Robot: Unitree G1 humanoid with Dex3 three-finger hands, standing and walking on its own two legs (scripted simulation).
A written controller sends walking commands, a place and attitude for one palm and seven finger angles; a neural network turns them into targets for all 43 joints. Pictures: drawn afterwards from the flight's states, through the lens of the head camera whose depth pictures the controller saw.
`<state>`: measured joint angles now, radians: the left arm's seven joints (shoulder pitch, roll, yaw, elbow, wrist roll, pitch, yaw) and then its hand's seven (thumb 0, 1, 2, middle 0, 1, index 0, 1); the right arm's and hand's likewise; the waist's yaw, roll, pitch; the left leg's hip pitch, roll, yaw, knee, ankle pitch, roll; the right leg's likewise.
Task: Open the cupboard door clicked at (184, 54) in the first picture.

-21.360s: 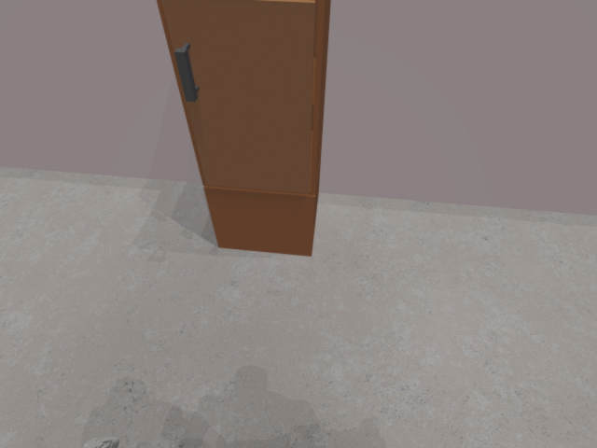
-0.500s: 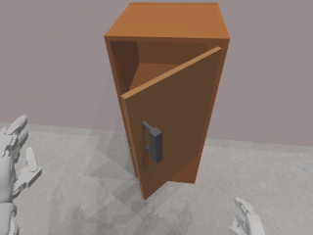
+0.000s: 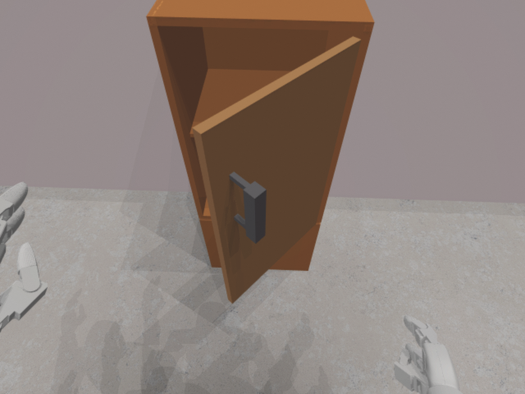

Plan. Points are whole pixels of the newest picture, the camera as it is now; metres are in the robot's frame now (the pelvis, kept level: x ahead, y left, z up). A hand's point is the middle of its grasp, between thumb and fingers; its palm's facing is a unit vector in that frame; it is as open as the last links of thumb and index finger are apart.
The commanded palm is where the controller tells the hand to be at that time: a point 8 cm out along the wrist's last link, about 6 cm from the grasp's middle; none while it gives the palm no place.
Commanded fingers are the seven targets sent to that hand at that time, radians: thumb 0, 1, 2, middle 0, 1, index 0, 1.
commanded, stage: step back with the hand held close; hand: left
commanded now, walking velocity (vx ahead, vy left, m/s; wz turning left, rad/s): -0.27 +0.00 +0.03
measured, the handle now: (246, 207) +0.40 +0.06 +0.04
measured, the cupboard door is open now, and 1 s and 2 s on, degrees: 48 48 48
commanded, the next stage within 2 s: stop stepping back and stand still in 0.70 s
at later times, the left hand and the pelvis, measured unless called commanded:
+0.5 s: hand out of the picture +0.12 +0.28 +0.15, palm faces +0.44 -0.76 -0.47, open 7.4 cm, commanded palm +0.04 +0.32 +0.17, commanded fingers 0.00 0.90 0.90 -0.20 -0.30 -0.20 -0.30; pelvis -0.08 +0.02 -0.02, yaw +2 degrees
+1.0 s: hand out of the picture +0.04 +0.28 +0.16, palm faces +0.38 -0.77 -0.51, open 7.4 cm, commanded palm -0.03 +0.31 +0.17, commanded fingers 0.00 0.90 0.90 -0.20 -0.30 -0.20 -0.30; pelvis -0.16 +0.01 +0.00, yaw +2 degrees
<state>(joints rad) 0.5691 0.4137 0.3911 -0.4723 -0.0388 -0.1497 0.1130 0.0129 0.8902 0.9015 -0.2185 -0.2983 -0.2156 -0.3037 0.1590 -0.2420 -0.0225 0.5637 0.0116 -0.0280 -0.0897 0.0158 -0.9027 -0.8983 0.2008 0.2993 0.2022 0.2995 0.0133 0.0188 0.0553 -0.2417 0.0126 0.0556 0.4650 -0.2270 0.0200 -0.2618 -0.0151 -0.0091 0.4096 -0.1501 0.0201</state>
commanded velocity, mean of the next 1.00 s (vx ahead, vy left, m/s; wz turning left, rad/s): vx -0.23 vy -0.01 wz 0.01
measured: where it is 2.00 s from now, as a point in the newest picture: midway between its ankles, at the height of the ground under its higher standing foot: outside the picture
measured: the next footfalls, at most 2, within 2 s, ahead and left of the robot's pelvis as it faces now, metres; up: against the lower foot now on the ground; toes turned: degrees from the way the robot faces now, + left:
right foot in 0.66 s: -0.17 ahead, -0.08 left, +0.00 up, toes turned +0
left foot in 1.16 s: -0.09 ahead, +0.11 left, +0.00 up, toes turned +2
